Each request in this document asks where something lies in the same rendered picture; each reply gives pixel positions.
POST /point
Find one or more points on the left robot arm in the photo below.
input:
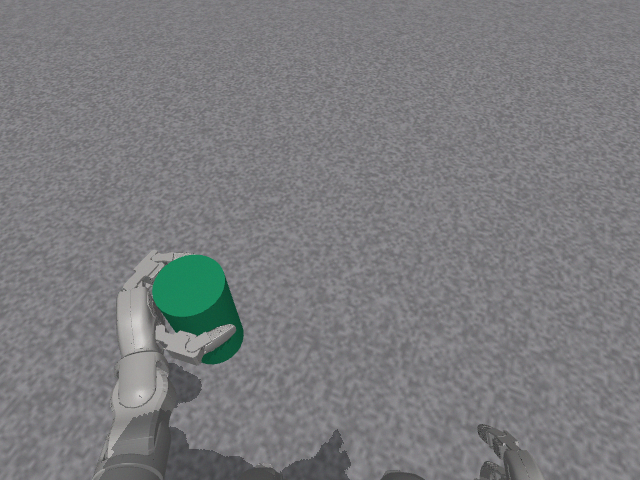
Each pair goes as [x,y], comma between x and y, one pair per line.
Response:
[142,400]

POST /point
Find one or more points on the left robot hand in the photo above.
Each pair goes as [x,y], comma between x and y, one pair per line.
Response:
[140,325]

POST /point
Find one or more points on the right robot hand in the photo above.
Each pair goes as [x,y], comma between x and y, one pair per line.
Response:
[519,464]

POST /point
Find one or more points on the can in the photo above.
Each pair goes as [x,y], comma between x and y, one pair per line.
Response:
[193,295]

